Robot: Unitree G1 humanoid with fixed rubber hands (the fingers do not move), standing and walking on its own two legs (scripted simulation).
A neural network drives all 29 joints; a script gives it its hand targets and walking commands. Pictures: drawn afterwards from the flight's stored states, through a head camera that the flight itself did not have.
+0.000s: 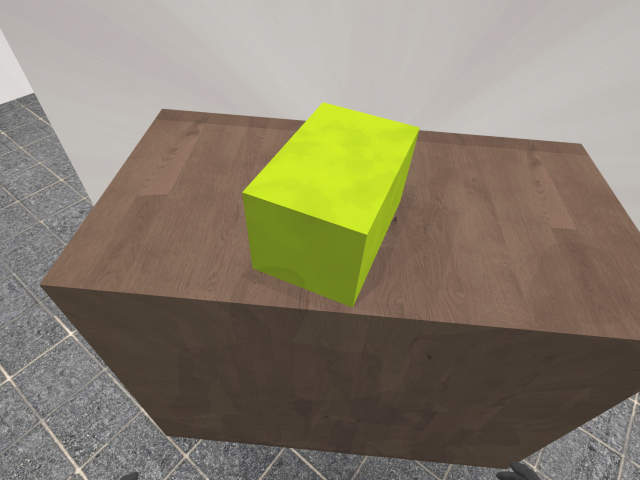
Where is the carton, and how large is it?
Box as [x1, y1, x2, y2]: [242, 102, 419, 307]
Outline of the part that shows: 323,102 242,192 253,268 352,307 400,200 419,127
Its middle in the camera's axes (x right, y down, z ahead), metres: +0.02 -0.07 +0.61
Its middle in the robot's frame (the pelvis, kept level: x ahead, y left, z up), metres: +0.51 -0.02 +0.07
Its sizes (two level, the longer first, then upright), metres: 0.259 0.168 0.157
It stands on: a pedestal, 0.75 m high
